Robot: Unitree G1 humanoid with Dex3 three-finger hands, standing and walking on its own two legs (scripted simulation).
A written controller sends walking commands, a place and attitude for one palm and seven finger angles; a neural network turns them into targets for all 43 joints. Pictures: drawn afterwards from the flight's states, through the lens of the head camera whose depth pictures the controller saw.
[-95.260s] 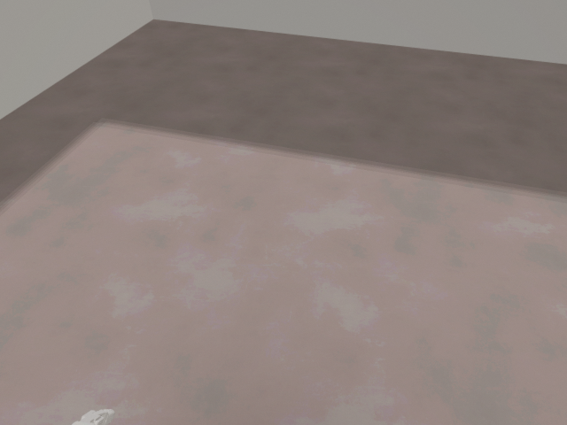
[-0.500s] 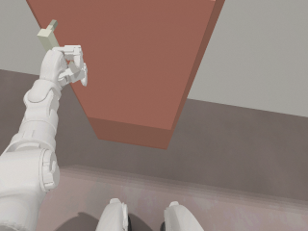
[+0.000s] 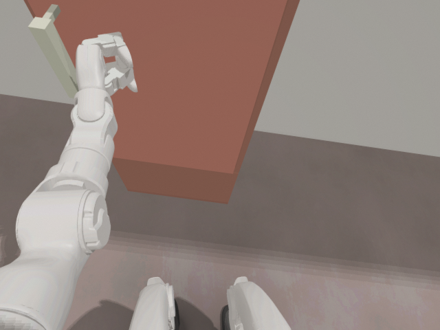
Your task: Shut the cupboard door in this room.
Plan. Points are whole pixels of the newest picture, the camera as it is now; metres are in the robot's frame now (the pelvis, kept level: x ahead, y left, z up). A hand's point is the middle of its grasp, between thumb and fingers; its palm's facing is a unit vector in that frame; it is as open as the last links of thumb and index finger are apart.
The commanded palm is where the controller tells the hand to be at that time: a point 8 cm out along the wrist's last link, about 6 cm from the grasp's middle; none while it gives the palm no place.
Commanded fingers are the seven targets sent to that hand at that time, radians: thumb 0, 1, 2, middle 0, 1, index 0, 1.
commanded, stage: pull the fist back off the door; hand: left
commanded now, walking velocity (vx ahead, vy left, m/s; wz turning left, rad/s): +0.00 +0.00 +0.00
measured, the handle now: (66, 55) +0.60 +0.21 +0.10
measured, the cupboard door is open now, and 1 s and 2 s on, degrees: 0 0 0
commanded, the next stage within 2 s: draw the hand back to the body in 0.64 s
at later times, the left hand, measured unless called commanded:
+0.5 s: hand (114, 111) +0.47 +0.13 +0.09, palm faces +0.03 -1.00 +0.00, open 3.1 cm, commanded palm +0.44 +0.18 +0.11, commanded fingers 0.00 0.90 0.90 -1.30 -1.50 -1.30 -1.50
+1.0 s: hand (87, 119) +0.42 +0.15 +0.14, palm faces +0.02 -1.00 -0.04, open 3.1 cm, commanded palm +0.38 +0.20 +0.14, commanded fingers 0.00 0.90 0.90 -1.30 -1.50 -1.30 -1.50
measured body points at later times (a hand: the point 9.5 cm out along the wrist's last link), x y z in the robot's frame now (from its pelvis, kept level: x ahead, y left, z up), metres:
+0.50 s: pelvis +0.05 -0.01 +0.04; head +0.13 -0.01 +0.49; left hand +0.46 +0.18 +0.10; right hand +0.11 -0.29 -0.07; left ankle +0.08 +0.11 -0.63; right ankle +0.02 -0.11 -0.63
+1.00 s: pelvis +0.05 -0.01 +0.05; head +0.08 -0.02 +0.50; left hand +0.41 +0.20 +0.14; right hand +0.15 -0.25 -0.07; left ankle +0.08 +0.11 -0.63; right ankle +0.02 -0.11 -0.63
